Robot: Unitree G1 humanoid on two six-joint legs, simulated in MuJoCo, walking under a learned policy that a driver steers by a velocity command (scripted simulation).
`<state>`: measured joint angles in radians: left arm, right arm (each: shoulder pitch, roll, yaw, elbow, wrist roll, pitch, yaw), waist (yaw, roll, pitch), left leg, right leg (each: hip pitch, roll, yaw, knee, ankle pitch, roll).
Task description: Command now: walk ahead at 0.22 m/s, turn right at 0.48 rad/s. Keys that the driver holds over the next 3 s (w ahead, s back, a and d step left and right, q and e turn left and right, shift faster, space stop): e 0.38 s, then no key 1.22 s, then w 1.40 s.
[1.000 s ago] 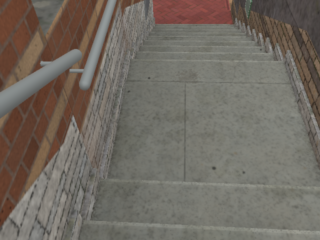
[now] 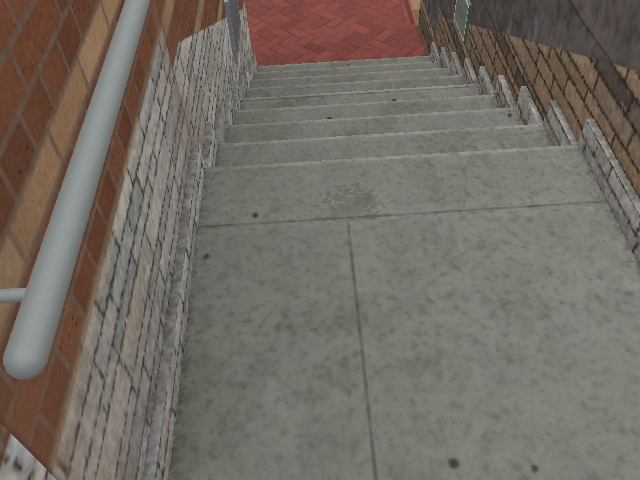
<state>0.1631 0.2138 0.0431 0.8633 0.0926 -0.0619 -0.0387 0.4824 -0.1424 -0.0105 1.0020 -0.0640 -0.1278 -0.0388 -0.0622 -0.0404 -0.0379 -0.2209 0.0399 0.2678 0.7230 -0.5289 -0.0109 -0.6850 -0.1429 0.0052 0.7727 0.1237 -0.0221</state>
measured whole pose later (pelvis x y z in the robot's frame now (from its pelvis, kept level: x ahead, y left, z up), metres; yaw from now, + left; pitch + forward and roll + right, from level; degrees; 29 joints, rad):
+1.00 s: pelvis +0.25 -0.06 -0.12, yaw -18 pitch +1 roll +1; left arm 0.27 0.18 0.06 0.97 -0.02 -0.05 -0.08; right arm 0.25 -0.19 -0.05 0.91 0.00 -0.09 0.13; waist -0.01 0.00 -0.02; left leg -0.24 0.00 0.09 0.58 -0.36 0.03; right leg -0.33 -0.02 0.03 0.62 -0.30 0.02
